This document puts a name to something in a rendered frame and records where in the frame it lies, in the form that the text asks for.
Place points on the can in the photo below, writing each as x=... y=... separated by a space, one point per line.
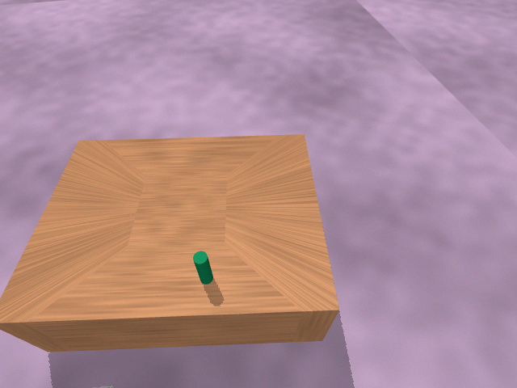
x=203 y=267

